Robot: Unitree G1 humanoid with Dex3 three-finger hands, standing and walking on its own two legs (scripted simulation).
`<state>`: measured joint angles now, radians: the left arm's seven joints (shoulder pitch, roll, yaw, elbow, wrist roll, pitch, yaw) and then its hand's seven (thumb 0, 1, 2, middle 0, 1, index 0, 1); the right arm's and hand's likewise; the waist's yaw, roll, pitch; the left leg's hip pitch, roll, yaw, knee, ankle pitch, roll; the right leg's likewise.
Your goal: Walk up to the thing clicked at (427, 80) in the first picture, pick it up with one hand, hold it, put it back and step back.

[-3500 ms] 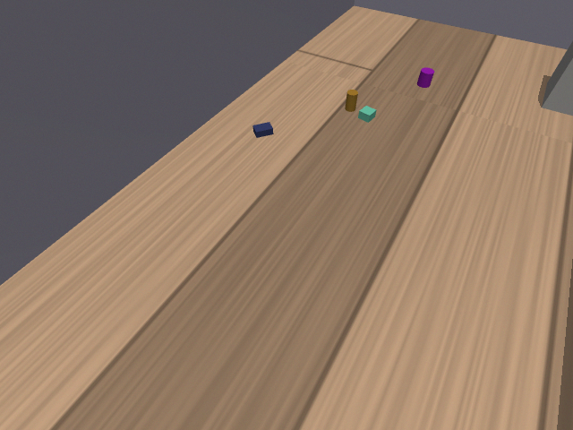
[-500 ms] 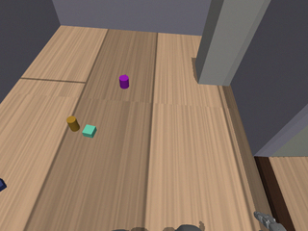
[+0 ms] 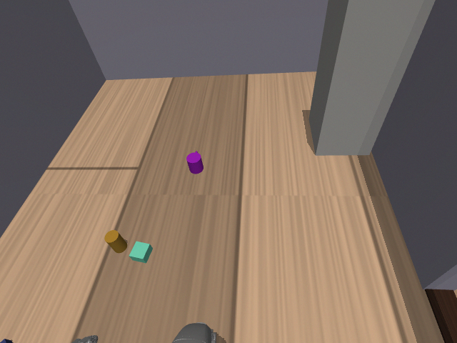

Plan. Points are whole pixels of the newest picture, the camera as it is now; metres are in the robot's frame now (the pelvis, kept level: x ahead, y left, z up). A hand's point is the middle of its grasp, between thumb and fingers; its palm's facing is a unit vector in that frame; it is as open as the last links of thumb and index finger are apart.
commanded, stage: walk up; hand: left
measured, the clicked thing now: (195, 161) +1.18 +0.32 -0.73
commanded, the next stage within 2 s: none
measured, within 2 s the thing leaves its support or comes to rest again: neither
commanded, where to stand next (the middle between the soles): +0.83 +0.07 m, yaw +0 degrees
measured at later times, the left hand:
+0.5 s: hand (109, 282) +0.27 +0.32 -0.15, palm faces -0.02 -0.94 -0.34, open 7.4 cm
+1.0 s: hand (136, 211) +0.44 +0.29 -0.12, palm faces +0.03 -0.91 -0.41, open 7.4 cm
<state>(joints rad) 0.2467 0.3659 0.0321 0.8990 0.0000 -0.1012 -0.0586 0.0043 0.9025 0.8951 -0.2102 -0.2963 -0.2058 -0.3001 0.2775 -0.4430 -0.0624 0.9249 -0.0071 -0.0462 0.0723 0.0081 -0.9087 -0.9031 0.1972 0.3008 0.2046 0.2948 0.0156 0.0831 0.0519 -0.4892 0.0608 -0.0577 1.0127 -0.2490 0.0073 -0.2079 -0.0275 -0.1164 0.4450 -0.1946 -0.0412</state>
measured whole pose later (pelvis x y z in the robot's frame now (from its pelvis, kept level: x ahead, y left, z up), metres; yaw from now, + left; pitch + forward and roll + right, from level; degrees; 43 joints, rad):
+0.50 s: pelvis +0.23 +0.05 -0.01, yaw +1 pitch -3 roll +1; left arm 0.29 0.43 0.03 0.92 0.00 -0.06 -0.06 0.01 0.91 0.90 -0.21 -0.30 -0.20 -0.30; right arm 0.26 -0.39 -0.05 0.85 -0.01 -0.09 0.06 0.00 -0.90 -0.90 0.20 0.30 0.21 0.30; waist 0.01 -0.06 0.07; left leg -0.21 0.02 0.10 0.49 -0.24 0.03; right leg -0.48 -0.10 0.00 0.95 -0.34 -0.01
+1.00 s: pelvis +0.42 +0.01 +0.00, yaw +2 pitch -2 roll +0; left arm 0.33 0.40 0.04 0.88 0.01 -0.10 -0.05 0.01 0.90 0.90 -0.21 -0.30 -0.21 -0.30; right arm 0.25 -0.43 -0.07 0.90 -0.02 -0.03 0.09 0.01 -0.91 -0.90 0.20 0.30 0.20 0.29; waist 0.04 0.06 0.07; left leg -0.49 0.09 0.01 0.76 -0.25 0.00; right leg -0.18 -0.04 -0.11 0.47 -0.26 -0.03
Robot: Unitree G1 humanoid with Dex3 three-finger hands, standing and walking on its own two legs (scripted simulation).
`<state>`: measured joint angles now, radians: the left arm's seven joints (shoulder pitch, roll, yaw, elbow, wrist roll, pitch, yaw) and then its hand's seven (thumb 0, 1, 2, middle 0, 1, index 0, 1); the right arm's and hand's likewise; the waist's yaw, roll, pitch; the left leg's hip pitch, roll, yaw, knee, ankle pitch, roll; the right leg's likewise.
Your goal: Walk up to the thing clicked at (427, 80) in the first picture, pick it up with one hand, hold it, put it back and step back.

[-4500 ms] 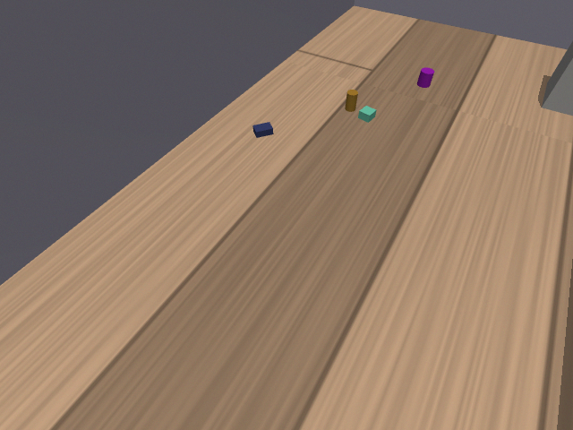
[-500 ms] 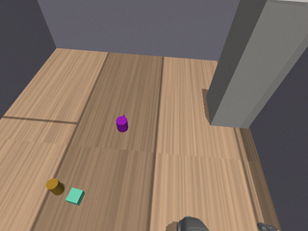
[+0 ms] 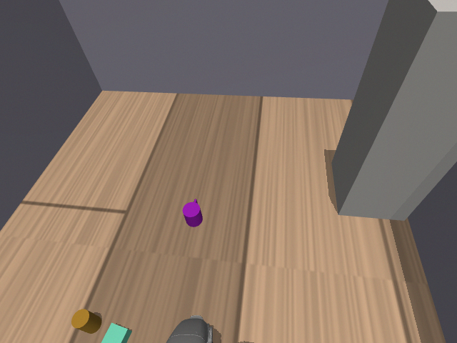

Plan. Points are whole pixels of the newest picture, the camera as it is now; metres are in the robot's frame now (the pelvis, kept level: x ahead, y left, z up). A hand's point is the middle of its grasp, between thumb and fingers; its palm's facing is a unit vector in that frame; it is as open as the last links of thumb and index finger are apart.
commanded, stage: walk up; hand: left
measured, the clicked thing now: (193, 211) +0.78 +0.28 -0.72
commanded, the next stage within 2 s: none
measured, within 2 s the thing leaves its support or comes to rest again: neither
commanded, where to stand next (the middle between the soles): +0.41 +0.05 m, yaw -2 degrees
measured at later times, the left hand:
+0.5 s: hand (116, 278) +0.26 +0.29 -0.15, palm faces -0.06 -0.91 -0.41, open 7.4 cm
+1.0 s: hand (110, 251) +0.33 +0.34 -0.17, palm faces -0.06 -0.92 -0.40, open 7.4 cm
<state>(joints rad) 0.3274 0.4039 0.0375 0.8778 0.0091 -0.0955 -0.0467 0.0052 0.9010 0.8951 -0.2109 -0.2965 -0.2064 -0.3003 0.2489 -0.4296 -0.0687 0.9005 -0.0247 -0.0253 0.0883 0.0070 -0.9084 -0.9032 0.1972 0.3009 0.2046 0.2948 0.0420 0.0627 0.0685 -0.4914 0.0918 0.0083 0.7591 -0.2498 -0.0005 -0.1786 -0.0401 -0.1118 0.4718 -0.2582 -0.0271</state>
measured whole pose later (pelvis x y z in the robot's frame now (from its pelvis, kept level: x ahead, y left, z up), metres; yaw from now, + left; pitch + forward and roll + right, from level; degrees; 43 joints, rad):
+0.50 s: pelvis +0.18 +0.01 -0.02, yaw +0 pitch -3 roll +1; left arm 0.27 0.43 0.05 0.90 0.01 -0.08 -0.06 0.01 0.91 0.90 -0.21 -0.30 -0.20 -0.30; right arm 0.33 -0.43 -0.05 0.85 -0.01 -0.04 0.06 0.01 -0.90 -0.90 0.20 0.30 0.21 0.30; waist -0.02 0.01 0.08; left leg -0.19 0.07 0.07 0.67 -0.43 0.00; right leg -0.40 -0.06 -0.05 0.62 -0.18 -0.01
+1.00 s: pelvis +0.29 +0.06 -0.02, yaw -1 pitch -3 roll -1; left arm 0.30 0.44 0.01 0.92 0.00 -0.03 0.00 0.01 0.90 0.90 -0.21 -0.30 -0.20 -0.30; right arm 0.21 -0.39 -0.05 0.87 -0.02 -0.03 0.04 0.00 -0.91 -0.90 0.20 0.30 0.21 0.30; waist 0.02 -0.02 0.09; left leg -0.39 0.05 0.05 0.69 -0.26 0.02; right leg -0.42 -0.05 0.00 0.99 -0.50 -0.03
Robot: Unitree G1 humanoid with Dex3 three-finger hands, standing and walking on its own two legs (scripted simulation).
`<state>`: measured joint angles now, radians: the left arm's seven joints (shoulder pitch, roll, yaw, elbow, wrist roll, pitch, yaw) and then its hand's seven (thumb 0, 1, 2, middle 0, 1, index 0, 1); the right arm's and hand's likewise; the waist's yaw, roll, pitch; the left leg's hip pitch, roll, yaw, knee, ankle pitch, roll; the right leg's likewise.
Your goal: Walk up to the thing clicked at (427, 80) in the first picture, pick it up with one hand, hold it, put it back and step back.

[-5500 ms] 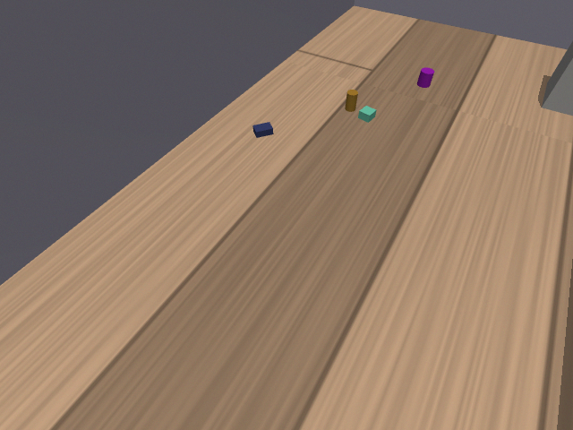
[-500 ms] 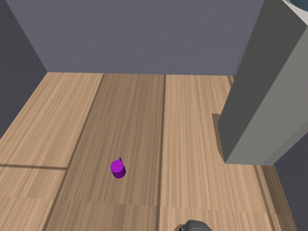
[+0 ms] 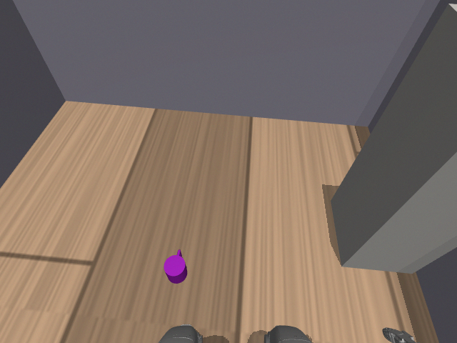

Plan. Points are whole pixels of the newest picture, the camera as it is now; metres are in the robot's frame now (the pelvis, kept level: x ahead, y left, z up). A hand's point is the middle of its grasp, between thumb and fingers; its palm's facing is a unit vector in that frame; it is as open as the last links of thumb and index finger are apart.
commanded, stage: walk up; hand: left
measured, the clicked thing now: (176, 265) +0.48 +0.23 -0.70
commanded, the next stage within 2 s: stand in 1.42 s
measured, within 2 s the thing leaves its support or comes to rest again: neither
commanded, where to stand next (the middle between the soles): +0.12 -0.01 m, yaw +0 degrees
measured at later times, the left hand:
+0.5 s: hand (105, 331) +0.15 +0.25 -0.13, palm faces -0.04 -0.93 -0.35, open 7.4 cm
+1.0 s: hand (107, 338) +0.14 +0.24 -0.13, palm faces -0.04 -0.95 -0.32, open 7.4 cm
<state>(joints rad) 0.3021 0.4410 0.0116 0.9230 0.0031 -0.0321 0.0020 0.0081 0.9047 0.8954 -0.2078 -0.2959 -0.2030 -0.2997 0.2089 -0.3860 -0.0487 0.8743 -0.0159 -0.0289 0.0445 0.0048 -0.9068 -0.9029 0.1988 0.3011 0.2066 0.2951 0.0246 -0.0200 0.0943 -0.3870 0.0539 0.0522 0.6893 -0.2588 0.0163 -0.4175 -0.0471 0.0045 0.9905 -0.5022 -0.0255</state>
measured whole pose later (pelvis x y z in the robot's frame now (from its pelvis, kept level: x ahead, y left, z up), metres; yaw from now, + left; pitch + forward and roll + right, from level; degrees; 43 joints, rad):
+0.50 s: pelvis +0.05 -0.01 +0.02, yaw -1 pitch -2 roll +0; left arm 0.10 0.37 -0.01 1.06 -0.01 -0.03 -0.01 0.01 0.90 0.90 -0.21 -0.30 -0.20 -0.30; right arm 0.12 -0.36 0.01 1.08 0.00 -0.03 0.02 0.01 -0.91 -0.90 0.20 0.30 0.21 0.30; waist 0.00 0.01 0.07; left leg -0.24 0.04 0.05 0.54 -0.25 -0.01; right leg -0.24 -0.03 -0.03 0.55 -0.27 0.01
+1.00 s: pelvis +0.06 -0.01 +0.03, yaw -2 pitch -2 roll +0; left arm 0.08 0.35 0.00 1.17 0.00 -0.01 -0.02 0.01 0.90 0.90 -0.21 -0.30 -0.20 -0.30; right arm 0.08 -0.36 0.00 1.16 -0.01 -0.02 0.02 0.01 -0.91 -0.90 0.20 0.30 0.21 0.30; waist 0.00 0.01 0.04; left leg -0.14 0.05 0.06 0.35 -0.17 -0.02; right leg -0.13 -0.02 -0.03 0.34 -0.17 0.01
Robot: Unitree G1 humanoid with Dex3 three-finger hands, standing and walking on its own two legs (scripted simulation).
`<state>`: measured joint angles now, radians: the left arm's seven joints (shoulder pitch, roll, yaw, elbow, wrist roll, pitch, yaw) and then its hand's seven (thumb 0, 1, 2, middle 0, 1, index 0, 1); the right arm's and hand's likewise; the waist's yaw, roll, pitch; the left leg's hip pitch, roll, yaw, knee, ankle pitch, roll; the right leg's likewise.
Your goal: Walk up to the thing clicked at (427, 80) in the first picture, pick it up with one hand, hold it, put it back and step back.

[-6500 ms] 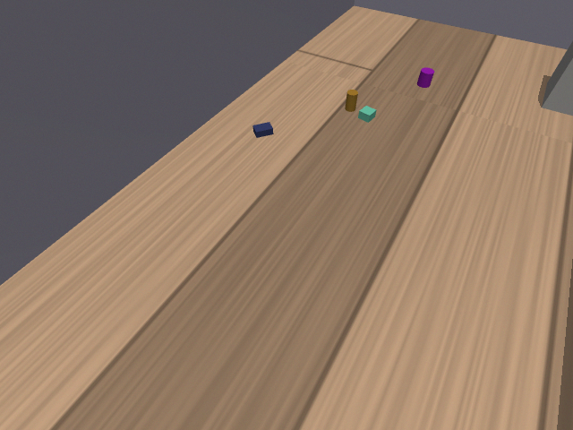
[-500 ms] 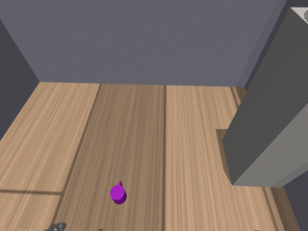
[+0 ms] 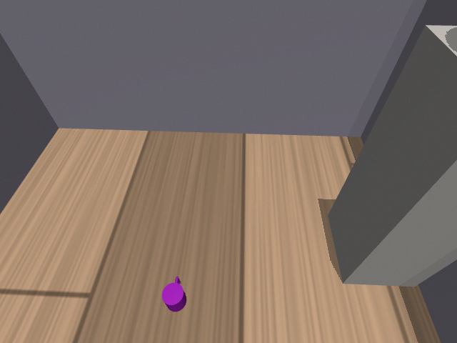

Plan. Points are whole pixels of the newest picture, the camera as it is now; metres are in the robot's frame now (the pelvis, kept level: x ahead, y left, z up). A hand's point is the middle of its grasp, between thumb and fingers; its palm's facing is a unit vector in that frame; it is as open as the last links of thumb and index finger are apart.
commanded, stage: walk up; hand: left
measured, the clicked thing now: (175, 293) +0.41 +0.25 -0.73
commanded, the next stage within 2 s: stand in 0.42 s
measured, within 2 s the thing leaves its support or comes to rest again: neither
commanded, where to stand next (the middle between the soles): +0.06 +0.00 m, yaw +1 degrees
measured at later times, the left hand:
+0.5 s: hand out of the picture +0.09 +0.26 -0.15, palm faces -0.01 -0.94 -0.33, open 7.4 cm
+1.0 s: hand out of the picture +0.09 +0.26 -0.15, palm faces -0.01 -0.94 -0.34, open 7.4 cm
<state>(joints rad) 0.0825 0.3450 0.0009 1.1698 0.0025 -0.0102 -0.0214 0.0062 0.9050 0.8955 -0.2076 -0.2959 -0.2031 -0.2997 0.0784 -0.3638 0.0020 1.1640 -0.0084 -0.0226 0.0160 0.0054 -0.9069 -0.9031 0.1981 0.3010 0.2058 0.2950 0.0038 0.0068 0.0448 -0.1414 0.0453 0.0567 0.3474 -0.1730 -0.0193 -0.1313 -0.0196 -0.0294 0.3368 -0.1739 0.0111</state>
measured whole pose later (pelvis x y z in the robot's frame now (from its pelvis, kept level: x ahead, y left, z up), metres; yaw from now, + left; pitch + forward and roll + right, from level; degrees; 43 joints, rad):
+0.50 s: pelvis +0.01 +0.01 +0.00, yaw +0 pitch -2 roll +0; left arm 0.08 0.34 0.00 1.16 0.00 -0.01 -0.01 0.01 0.91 0.90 -0.21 -0.30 -0.20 -0.30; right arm 0.08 -0.35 -0.01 1.16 -0.01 -0.02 0.01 0.01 -0.91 -0.90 0.20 0.30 0.21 0.30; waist 0.00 0.00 0.04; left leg -0.11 0.03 0.06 0.31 -0.17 -0.01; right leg -0.11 -0.04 -0.03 0.31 -0.18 0.02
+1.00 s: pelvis +0.01 +0.00 +0.00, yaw +1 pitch -2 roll +0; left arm 0.09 0.35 0.00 1.16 0.00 -0.01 -0.01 0.01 0.91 0.90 -0.21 -0.30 -0.20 -0.30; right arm 0.08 -0.35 0.00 1.16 -0.01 -0.01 0.01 0.01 -0.91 -0.90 0.20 0.30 0.21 0.30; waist 0.00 0.01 0.04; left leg -0.10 0.03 0.05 0.29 -0.16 -0.02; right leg -0.09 -0.03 -0.04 0.30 -0.17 0.02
